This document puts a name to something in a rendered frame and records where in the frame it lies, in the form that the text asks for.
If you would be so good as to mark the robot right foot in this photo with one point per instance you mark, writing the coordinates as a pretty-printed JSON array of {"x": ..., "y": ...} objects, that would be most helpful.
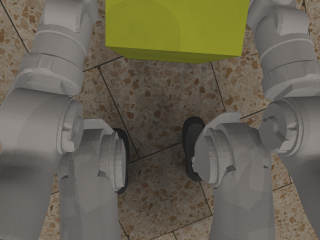
[{"x": 191, "y": 130}]

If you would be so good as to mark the right robot thigh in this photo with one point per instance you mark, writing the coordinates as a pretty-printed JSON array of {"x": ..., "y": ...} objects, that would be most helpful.
[{"x": 243, "y": 203}]

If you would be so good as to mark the robot left forearm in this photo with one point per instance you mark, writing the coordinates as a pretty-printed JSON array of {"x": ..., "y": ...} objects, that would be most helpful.
[{"x": 58, "y": 52}]

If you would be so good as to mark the right robot upper arm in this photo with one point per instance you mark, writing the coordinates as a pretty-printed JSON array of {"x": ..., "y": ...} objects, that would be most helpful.
[{"x": 290, "y": 127}]

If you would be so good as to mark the left robot upper arm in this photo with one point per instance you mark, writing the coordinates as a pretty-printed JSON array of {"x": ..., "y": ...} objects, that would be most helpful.
[{"x": 36, "y": 129}]

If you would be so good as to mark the robot right forearm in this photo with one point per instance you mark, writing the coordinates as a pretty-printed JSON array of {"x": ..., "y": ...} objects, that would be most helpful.
[{"x": 285, "y": 48}]

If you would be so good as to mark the carton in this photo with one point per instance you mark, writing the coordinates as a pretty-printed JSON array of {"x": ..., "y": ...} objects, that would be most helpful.
[{"x": 181, "y": 31}]

